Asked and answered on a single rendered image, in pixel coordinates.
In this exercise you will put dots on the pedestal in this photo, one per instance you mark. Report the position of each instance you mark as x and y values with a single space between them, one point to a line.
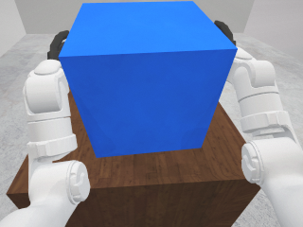
194 187

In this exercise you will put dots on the left robot forearm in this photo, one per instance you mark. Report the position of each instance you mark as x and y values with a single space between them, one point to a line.
45 97

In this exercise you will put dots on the right robot forearm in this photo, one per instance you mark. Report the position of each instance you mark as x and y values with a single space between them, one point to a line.
258 96

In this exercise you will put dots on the robot right hand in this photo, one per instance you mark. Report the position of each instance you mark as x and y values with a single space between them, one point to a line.
225 30

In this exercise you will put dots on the carton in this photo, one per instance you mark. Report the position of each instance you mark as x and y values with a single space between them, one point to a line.
146 76

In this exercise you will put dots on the robot right upper arm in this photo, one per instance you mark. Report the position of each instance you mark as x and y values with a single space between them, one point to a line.
276 165

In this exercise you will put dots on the robot left upper arm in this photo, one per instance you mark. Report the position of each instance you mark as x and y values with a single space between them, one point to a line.
55 190

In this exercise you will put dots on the robot left hand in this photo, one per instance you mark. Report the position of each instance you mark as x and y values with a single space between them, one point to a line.
56 45

